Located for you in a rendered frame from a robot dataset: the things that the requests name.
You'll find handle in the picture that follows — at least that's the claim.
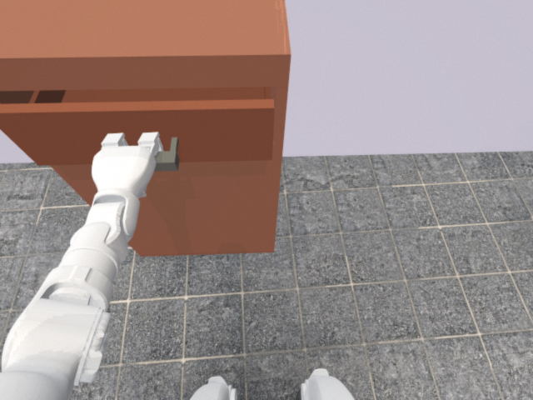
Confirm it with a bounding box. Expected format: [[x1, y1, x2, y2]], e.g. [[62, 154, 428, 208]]
[[154, 137, 179, 172]]

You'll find left robot hand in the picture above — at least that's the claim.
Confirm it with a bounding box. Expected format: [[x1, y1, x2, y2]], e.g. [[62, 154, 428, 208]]
[[92, 132, 163, 198]]

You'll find left robot forearm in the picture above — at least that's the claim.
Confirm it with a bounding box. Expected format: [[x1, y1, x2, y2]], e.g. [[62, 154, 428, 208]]
[[2, 189, 140, 371]]

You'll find drawer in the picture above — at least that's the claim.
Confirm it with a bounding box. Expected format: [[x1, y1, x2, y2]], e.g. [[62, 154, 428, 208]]
[[0, 87, 275, 166]]

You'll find cabinet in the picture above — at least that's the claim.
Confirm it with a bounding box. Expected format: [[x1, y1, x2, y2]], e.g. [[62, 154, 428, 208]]
[[0, 0, 291, 257]]

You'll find robot right thigh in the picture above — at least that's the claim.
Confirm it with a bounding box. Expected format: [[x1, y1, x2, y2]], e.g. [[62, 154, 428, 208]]
[[301, 376, 355, 400]]

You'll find robot left thigh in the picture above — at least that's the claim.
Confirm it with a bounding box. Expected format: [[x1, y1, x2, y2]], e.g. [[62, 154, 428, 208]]
[[190, 382, 237, 400]]

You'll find robot thigh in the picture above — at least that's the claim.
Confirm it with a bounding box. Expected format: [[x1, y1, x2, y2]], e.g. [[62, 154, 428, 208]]
[[301, 376, 355, 400], [190, 382, 237, 400]]

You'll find left robot upper arm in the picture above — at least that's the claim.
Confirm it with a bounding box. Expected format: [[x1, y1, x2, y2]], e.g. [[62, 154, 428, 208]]
[[0, 298, 111, 400]]

